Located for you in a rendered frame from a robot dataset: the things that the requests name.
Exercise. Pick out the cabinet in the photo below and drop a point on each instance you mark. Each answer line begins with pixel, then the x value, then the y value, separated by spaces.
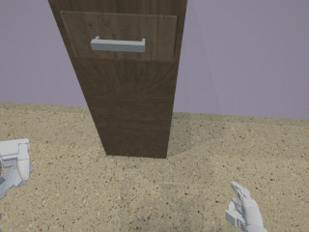
pixel 130 100

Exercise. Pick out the handle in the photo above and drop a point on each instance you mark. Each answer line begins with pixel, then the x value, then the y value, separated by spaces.
pixel 116 45

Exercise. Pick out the drawer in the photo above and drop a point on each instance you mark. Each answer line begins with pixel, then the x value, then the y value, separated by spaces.
pixel 158 30

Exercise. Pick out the left robot hand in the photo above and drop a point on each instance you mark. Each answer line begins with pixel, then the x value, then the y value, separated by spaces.
pixel 14 155

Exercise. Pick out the right robot hand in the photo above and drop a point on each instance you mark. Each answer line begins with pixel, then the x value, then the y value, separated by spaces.
pixel 248 212

